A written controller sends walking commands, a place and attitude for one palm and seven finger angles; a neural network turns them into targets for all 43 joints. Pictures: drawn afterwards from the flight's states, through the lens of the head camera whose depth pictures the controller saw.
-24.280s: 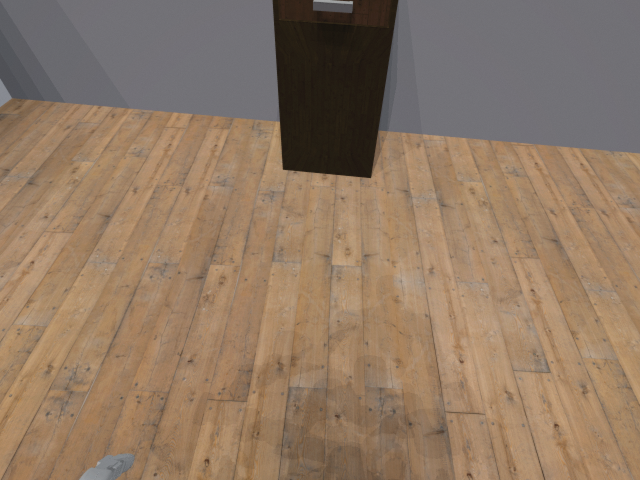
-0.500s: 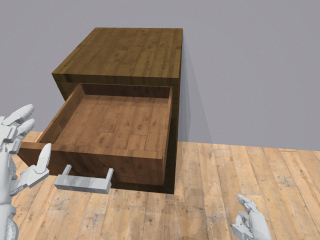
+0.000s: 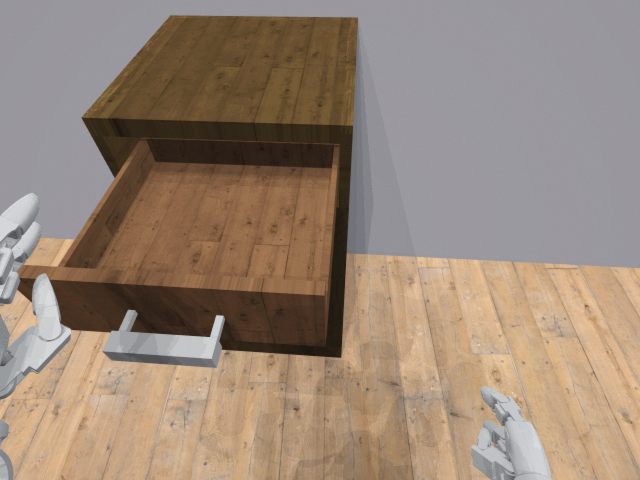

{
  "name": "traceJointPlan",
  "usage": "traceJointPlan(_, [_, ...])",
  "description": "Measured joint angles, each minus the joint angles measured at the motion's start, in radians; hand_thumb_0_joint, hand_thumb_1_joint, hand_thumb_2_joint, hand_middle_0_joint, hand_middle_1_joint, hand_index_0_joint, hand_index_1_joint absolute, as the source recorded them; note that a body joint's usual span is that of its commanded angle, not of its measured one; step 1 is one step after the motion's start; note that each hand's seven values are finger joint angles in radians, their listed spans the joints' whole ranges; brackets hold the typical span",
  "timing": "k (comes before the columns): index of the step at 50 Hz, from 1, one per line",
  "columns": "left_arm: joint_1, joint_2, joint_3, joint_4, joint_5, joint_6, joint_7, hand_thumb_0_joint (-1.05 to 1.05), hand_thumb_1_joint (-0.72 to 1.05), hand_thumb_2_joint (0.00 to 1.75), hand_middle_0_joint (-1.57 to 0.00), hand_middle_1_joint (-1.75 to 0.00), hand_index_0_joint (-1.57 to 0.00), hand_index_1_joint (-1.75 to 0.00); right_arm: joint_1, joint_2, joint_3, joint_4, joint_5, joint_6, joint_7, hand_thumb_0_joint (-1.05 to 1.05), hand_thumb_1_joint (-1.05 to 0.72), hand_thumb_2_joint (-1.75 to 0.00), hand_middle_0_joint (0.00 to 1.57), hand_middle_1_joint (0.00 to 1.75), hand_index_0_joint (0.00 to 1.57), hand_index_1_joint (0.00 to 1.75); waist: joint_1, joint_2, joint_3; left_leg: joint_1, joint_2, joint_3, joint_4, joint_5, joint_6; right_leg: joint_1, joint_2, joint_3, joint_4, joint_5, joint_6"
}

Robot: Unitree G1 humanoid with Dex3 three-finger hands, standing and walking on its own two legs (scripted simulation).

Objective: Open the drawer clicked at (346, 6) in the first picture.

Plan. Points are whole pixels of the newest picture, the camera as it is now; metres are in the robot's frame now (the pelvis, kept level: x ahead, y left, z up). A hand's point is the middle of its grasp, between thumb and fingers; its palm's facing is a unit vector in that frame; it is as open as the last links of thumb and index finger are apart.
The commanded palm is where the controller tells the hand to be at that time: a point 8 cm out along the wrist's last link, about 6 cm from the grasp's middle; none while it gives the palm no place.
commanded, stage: step back with the hand held close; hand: left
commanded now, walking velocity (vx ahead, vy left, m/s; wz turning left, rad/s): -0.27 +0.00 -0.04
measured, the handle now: (169, 333) +0.29 +0.23 +0.01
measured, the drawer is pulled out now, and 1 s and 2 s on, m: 0.30 0.30 0.30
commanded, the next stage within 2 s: stop stepping back and stand still in 1.06 s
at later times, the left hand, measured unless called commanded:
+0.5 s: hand out of the picture +0.13 +0.25 +0.18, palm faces +0.40 -0.82 -0.42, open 7.4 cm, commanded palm +0.07 +0.30 +0.20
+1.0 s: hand out of the picture +0.04 +0.21 +0.18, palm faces +0.24 -0.82 -0.52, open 7.4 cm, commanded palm -0.03 +0.27 +0.20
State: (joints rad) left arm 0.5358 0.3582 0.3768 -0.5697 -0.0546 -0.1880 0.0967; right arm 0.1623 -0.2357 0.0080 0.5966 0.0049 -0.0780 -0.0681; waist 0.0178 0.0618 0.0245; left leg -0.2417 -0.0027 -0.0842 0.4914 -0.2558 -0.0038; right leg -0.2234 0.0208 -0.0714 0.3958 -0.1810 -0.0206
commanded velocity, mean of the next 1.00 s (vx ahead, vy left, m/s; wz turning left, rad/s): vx -0.33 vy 0.00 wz -0.03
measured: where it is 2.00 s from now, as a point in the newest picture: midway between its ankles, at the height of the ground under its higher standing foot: outside the picture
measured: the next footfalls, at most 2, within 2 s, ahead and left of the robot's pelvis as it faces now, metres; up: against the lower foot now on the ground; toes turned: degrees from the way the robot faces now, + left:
right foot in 0.90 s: -0.21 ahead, -0.10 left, +0.00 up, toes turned -2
left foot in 1.12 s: -0.15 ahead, +0.08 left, +0.00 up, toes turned +2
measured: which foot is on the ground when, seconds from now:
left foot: down 0.00-0.92, up 0.94-1.00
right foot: down 0.00-0.58, up 0.60-0.88, down 0.90-1.00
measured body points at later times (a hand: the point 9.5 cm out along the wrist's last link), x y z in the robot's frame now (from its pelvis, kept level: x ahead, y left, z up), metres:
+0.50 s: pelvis -0.06 +0.02 -0.02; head -0.05 +0.04 +0.43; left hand +0.10 +0.29 +0.20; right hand +0.13 -0.21 -0.08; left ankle -0.01 +0.12 -0.74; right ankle +0.02 -0.11 -0.74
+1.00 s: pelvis -0.17 -0.01 -0.01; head -0.12 +0.01 +0.44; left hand +0.02 +0.25 +0.21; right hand +0.02 -0.23 -0.09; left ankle -0.08 +0.10 -0.72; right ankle -0.25 -0.10 -0.74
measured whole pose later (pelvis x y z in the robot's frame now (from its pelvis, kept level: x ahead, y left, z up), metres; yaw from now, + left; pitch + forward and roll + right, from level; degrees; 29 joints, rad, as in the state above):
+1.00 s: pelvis -0.17 -0.01 -0.01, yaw -2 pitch +5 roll -1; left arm 0.61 0.49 0.43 -0.73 -0.08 -0.21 0.10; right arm 0.10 -0.19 0.03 0.61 0.02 -0.09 -0.03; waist 0.01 -0.01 0.02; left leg -0.58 0.01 -0.03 0.69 -0.30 -0.02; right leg -0.21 0.07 -0.02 0.47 -0.35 -0.04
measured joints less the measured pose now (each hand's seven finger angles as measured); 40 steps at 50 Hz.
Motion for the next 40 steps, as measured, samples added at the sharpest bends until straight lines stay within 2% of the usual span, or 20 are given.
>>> traceJointPlan(6, [0.092, 0.039, 0.006, -0.062, -0.004, 0.01, 0.001, 0.02, 0.89, 0.9, -0.21, -0.3, -0.22, -0.3, 0.008, -0.01, -0.031, -0.022, 0.005, 0.039, -0.013, 0.01, -0.91, -0.9, 0.21, 0.3, 0.2, 0.3, -0.009, -0.034, 0.005, -0.044, -0.03, 0.015, 0.005, 0.017, 0.019, -0.061, -0.032, 0.014, 0.041, -0.002, 0.023])
traceJointPlan(12, [0.093, 0.083, 0.056, -0.088, -0.006, 0.012, 0.016, 0.02, 0.89, 0.9, -0.21, -0.3, -0.22, -0.3, 0.003, 0.009, -0.027, -0.048, 0.005, 0.046, -0.016, 0.01, -0.91, -0.9, 0.2, 0.3, 0.2, 0.3, -0.001, -0.071, 0.01, -0.076, -0.052, 0.031, 0.028, 0.028, 0.033, -0.111, -0.054, 0.029, 0.097, -0.004, 0.035])
traceJointPlan(16, [0.07, 0.076, 0.067, -0.09, 0.003, 0.004, 0.021, 0.02, 0.89, 0.9, -0.21, -0.3, -0.21, -0.3, -0.003, 0.027, -0.008, -0.064, -0.002, 0.03, -0.01, 0.01, -0.91, -0.9, 0.21, 0.3, 0.2, 0.3, 0.007, -0.089, 0.007, -0.104, -0.058, 0.043, 0.064, 0.026, 0.035, -0.153, -0.06, 0.041, 0.157, -0.016, 0.035])
traceJointPlan(21, [0.04, 0.044, 0.054, -0.096, 0.017, -0.008, 0.024, 0.02, 0.89, 0.9, -0.21, -0.3, -0.21, -0.3, 0.001, 0.035, 0.009, -0.07, -0.003, 0.012, 0.002, 0.01, -0.9, -0.9, 0.21, 0.3, 0.2, 0.3, 0.009, -0.078, -0.004, -0.154, -0.039, 0.033, 0.137, 0.007, 0.026, -0.181, -0.041, 0.028, 0.188, -0.013, 0.024])
traceJointPlan(26, [0.01, 0.029, 0.019, -0.12, 0.018, -0.022, 0.04, 0.02, 0.89, 0.9, -0.21, -0.3, -0.22, -0.3, 0.017, 0.021, 0.006, -0.039, -0.004, 0.021, -0.001, 0.01, -0.9, -0.9, 0.21, 0.3, 0.2, 0.3, -0.004, -0.081, -0.024, -0.199, -0.019, 0.041, 0.222, -0.113, 0.013, -0.197, -0.033, 0.004, 0.166, 0.017, 0.019])
traceJointPlan(28, [0.0, 0.034, 0.019, -0.126, 0.016, -0.023, 0.046, 0.02, 0.89, 0.9, -0.21, -0.3, -0.22, -0.3, 0.023, 0.015, 0.004, -0.026, -0.005, 0.03, -0.01, 0.01, -0.9, -0.9, 0.21, 0.3, 0.2, 0.3, -0.013, -0.092, -0.023, -0.196, -0.021, 0.045, 0.189, -0.032, 0.024, -0.202, -0.039, -0.001, 0.164, 0.023, 0.024])
traceJointPlan(30, [0.001, 0.042, 0.035, -0.125, 0.015, -0.024, 0.05, 0.01, 0.89, 0.9, -0.21, -0.3, -0.22, -0.3, 0.031, 0.015, 0.001, -0.027, -0.007, 0.031, -0.017, 0.01, -0.9, -0.9, 0.21, 0.3, 0.2, 0.3, -0.019, -0.095, -0.015, -0.194, -0.018, 0.049, 0.166, 0.046, 0.037, -0.221, -0.031, 0.011, 0.215, -0.053, 0.028])
traceJointPlan(33, [0.016, 0.058, 0.063, -0.104, 0.027, -0.024, 0.051, 0.02, 0.89, 0.9, -0.21, -0.3, -0.22, -0.3, 0.06, 0.039, -0.012, -0.026, -0.018, 0.007, -0.016, 0.01, -0.9, -0.9, 0.21, 0.3, 0.2, 0.3, -0.036, -0.082, -0.027, -0.193, -0.01, 0.028, 0.116, 0.055, 0.044, -0.247, 0.02, 0.052, 0.458, -0.21, 0.027])
traceJointPlan(34, [0.023, 0.062, 0.069, -0.105, 0.027, -0.022, 0.053, 0.02, 0.89, 0.9, -0.21, -0.3, -0.22, -0.3, 0.072, 0.047, -0.012, -0.024, -0.021, -0.003, -0.013, 0.01, -0.91, -0.9, 0.21, 0.3, 0.2, 0.3, -0.037, -0.077, -0.036, -0.194, -0.005, 0.021, 0.091, 0.071, 0.043, -0.235, 0.032, 0.055, 0.498, -0.241, 0.025])
traceJointPlan(36, [0.048, 0.065, 0.08, -0.12, 0.017, -0.023, 0.06, 0.02, 0.89, 0.9, -0.21, -0.3, -0.21, -0.3, 0.084, 0.06, -0.007, -0.013, -0.025, -0.026, -0.002, 0.01, -0.91, -0.9, 0.21, 0.3, 0.2, 0.3, -0.028, -0.076, -0.052, -0.194, 0.006, 0.021, 0.039, 0.108, 0.037, -0.187, 0.04, 0.053, 0.49, -0.283, 0.027])
traceJointPlan(40, [0.074, 0.054, 0.069, -0.144, -0.006, -0.013, 0.061, 0.02, 0.89, 0.9, -0.2, -0.3, -0.21, -0.3, 0.051, 0.073, 0.011, 0.012, -0.031, -0.053, 0.019, 0.01, -0.9, -0.9, 0.21, 0.3, 0.2, 0.3, -0.009, -0.084, -0.057, -0.216, 0.018, 0.051, -0.027, 0.168, 0.029, -0.074, 0.029, 0.057, 0.347, -0.294, 0.032])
